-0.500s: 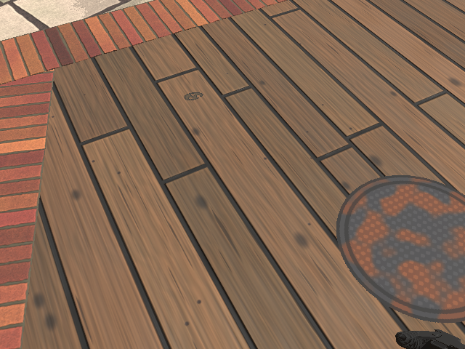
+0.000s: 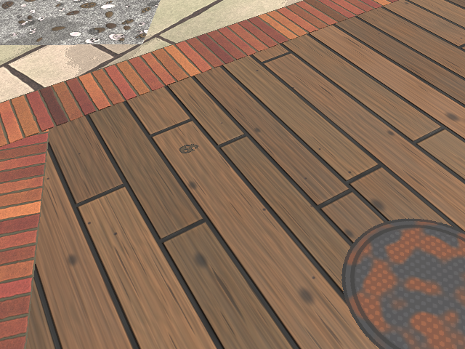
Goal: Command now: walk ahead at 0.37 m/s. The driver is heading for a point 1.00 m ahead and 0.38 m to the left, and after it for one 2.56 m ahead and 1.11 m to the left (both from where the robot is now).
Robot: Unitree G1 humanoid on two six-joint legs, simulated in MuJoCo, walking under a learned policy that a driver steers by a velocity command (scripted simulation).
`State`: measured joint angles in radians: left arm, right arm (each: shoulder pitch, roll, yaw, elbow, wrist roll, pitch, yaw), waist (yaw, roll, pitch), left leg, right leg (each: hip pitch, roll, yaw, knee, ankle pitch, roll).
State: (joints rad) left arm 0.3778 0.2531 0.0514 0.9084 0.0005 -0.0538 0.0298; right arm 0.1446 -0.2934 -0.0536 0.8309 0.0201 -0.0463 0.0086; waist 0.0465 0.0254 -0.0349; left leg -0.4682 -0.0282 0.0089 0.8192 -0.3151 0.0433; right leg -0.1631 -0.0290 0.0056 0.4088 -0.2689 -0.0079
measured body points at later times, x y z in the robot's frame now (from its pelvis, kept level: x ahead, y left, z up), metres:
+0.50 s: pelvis +0.21 +0.08 +0.00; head +0.23 +0.08 +0.45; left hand +0.32 +0.36 -0.12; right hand +0.26 -0.19 -0.13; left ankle +0.19 +0.16 -0.75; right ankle +0.27 -0.09 -0.67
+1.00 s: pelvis +0.50 +0.02 +0.00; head +0.52 +0.02 +0.45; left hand +0.55 +0.30 -0.12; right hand +0.61 -0.25 -0.13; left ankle +0.50 +0.19 -0.66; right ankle +0.53 -0.06 -0.75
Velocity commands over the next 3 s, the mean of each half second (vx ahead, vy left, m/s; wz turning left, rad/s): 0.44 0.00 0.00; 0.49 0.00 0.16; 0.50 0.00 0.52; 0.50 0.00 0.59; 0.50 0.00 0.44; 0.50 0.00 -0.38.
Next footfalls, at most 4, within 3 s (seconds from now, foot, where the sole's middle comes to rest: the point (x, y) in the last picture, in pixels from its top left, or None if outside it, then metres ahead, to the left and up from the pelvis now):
0.26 left None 0.23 0.16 -0.78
0.78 right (288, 342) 0.57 -0.06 -0.78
1.32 left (197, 268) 0.81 0.23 -0.78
1.82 right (215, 187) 1.17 0.19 -0.78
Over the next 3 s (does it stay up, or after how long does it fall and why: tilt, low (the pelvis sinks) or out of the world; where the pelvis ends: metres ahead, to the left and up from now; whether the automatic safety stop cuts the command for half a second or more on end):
stays up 1.42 0.66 -0.02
